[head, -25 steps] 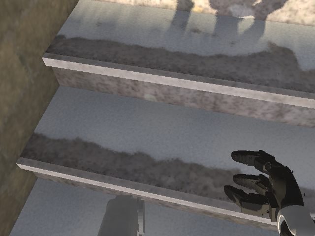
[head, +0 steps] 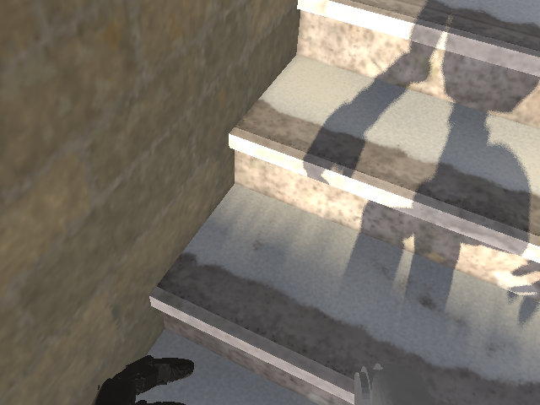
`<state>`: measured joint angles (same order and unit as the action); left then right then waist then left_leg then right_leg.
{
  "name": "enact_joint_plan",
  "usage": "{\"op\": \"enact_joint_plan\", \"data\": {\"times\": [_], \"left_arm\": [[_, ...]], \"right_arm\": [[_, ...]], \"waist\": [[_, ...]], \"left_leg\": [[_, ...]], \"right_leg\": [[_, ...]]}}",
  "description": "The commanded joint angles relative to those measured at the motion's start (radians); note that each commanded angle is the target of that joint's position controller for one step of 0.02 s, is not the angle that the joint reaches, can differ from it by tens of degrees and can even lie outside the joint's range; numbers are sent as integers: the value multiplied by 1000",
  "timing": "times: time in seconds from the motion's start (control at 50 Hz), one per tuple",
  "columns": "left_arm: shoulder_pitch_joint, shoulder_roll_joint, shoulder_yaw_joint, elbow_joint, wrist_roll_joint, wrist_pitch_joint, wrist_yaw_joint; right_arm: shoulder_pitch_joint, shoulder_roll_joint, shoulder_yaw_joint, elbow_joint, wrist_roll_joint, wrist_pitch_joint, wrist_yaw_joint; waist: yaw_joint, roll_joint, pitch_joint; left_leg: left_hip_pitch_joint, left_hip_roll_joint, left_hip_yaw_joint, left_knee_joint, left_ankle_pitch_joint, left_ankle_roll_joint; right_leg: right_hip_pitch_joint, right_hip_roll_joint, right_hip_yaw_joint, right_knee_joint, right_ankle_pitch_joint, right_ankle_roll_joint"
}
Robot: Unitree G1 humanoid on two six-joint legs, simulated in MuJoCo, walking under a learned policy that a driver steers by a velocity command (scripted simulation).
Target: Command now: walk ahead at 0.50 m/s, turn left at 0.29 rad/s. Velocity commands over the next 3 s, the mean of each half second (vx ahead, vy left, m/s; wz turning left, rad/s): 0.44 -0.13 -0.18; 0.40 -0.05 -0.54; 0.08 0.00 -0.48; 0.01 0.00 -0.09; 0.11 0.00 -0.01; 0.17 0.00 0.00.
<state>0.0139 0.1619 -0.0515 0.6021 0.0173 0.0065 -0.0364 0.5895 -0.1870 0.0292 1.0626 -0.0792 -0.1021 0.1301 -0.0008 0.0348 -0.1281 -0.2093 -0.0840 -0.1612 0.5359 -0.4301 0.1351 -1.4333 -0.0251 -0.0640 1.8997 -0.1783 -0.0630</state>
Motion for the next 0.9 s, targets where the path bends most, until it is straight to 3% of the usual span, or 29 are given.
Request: {"op": "enact_joint_plan", "data": {"times": [0.02,0.06,0.08,0.1,0.12,0.14,0.18,0.22,0.28,0.3,0.34,0.38,0.42,0.44,0.46,0.48,0.5,0.52,0.54,0.62,0.68,0.72,0.76,0.78,0.8,0.82,0.86,0.88,0.9], "left_arm": [[-192,66,21,-105,28,14,-2],[-170,94,19,-123,-1,34,-39],[-21,101,26,-69,-28,24,-25],[345,164,57,59,-25,8,-13],[672,240,114,185,34,9,58],[489,255,113,228,-31,27,111],[317,151,99,228,8,-5,130],[223,38,73,236,33,-31,109],[34,132,114,159,-8,-73,62],[73,128,117,152,-5,-76,60],[174,165,135,161,19,-79,59],[174,209,158,163,3,-88,42],[28,159,155,60,-23,-104,8],[82,-69,72,44,-42,-72,-64],[471,-52,93,117,9,-48,-92],[528,41,107,154,8,-12,-91],[361,47,91,96,23,6,-64],[221,6,58,16,37,17,-39],[-23,-120,47,-131,47,-8,28],[-177,-93,35,-237,-18,36,55],[-130,-84,12,-208,-54,31,18],[107,-58,45,-110,-12,59,41],[318,73,94,-63,12,26,32],[512,240,99,14,-11,23,16],[725,383,165,65,25,6,-15],[620,383,174,113,13,-7,-45],[311,226,131,169,-40,-59,-70],[202,100,86,200,-26,-70,-74],[131,48,54,213,38,-65,-86]], "right_arm": [[-105,-189,-24,-138,80,-48,1],[-111,-329,-75,-123,103,-48,21],[-146,-342,-91,-136,77,-42,30],[-76,-248,-78,-129,-22,-39,32],[-207,-307,-135,-220,104,-71,-99],[-472,-175,-106,-332,63,-61,-131],[-482,63,-28,-475,-11,-32,-130],[-469,58,-19,-540,-32,5,-152],[-378,-75,-43,-560,24,34,-204],[-383,-119,-52,-529,70,41,-202],[-419,-33,-34,-532,106,30,-202],[-155,-30,-53,-458,85,34,-236],[134,-181,-116,-351,42,9,-248],[312,-77,-80,-210,-61,68,-126],[204,-127,-60,-189,-52,107,-39],[-22,-114,-59,-207,-24,113,-19],[-178,-20,-33,-150,33,90,-12],[-221,66,-6,-87,41,42,-38],[-183,-62,-81,-143,71,-26,-144],[-252,-96,-60,-72,55,-51,-197],[-257,-195,-78,-133,108,-23,-223],[-135,-292,-120,-157,102,-11,-225],[-163,-324,-140,-235,115,-7,-169],[-128,-10,-55,-238,-98,-10,50],[-166,-161,-123,-288,-10,5,67],[-219,-162,-135,-294,42,-6,25],[-249,-129,-95,-318,17,-14,-53],[-299,-77,-60,-344,22,8,-68],[-280,-69,-47,-348,44,35,-88]], "waist": [[62,123,-23],[76,267,47],[113,201,-36],[144,-28,-358],[347,-153,-430],[300,-509,-165],[76,-135,71],[-51,-10,177],[-164,81,223],[-115,130,194],[-52,1,67],[-174,-52,-114],[-347,157,-232],[-321,342,55],[-71,118,-67],[-5,1,-7],[-15,-8,-11],[15,-23,-30],[29,-1,82],[78,-25,262],[40,73,82],[80,218,-113],[160,273,-275],[165,-241,-467],[255,-215,-290],[182,-233,-96],[3,-165,-48],[-80,-55,-4],[-145,0,3]], "left_leg": [[-128,241,-122,-203,1483,93],[107,326,-120,-139,2195,126],[155,322,-78,46,2352,86],[-166,275,-103,360,2275,-18],[-308,67,84,851,1347,-129],[-624,-103,105,1278,127,-188],[-835,1,-62,1454,-33,-103],[-883,59,-43,1448,-95,-64],[-478,144,124,843,148,-128],[-302,129,245,583,173,-151],[-32,108,276,407,283,-162],[104,79,235,252,404,-105],[653,246,68,-60,781,-1],[596,367,-119,-29,1283,154],[558,580,-298,94,1505,338],[431,707,-415,-60,984,384],[362,680,-345,-197,480,326],[295,582,-259,-246,165,220],[190,520,-79,-304,13,40],[-278,337,229,-491,11,-69],[-290,297,371,-691,456,22],[152,354,407,-323,1578,39],[236,366,366,205,1725,-15],[-594,207,140,648,405,2],[-813,-35,-263,1147,469,12],[-1025,-53,-353,1375,549,11],[-1005,-6,-194,1572,501,-14],[-989,23,-137,1651,474,0],[-976,52,-126,1622,524,-10]], "right_leg": [[512,82,-190,-451,-211,45],[551,147,-230,-722,-294,23],[688,173,-179,-867,-254,-6],[1287,96,190,-769,224,-187],[1485,-134,555,-995,-256,-386],[1320,-125,826,-1282,114,-497],[1067,-116,784,-1371,-289,-378],[890,-78,656,-1465,-416,-250],[564,30,311,-1542,-86,-204],[541,97,179,-1541,42,-202],[636,61,243,-1558,255,-225],[924,86,244,-1271,676,-164],[624,242,125,-590,232,22],[198,275,246,-21,-259,-140],[110,258,435,358,-232,-158],[-55,173,407,553,-237,-110],[-177,85,343,620,-309,-99],[-215,42,293,686,-369,-123],[-73,37,230,648,-393,-69],[166,-23,90,124,-175,-40],[837,-18,-143,-487,-178,-70],[895,111,-205,-551,-435,-97],[1125,198,-26,-911,-430,-138],[1703,-97,793,-1198,151,-418],[1617,-181,1172,-1449,41,-226],[1472,-171,926,-1432,-90,-40],[1233,-104,681,-1363,-55,-171],[1068,-106,652,-1384,-91,-190],[926,-98,605,-1409,-3,-187]]}}
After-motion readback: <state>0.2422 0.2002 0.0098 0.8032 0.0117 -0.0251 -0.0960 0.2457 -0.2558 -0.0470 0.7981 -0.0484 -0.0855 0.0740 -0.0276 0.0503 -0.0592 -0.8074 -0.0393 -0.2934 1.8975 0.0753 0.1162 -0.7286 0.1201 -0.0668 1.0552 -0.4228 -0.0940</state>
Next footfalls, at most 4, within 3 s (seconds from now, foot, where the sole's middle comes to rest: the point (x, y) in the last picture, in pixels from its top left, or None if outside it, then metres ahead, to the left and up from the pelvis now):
0.08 right None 0.22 -0.09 -0.59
0.42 left None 0.39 0.11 -0.59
0.76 right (405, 330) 0.54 -0.25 -0.42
1.34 left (371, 146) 0.88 -0.19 -0.24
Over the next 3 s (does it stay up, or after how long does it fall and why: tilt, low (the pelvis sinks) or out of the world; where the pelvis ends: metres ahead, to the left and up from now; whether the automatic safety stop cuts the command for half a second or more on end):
stays up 1.02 -0.42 0.61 its command is cut before an obstacle after 0.1 s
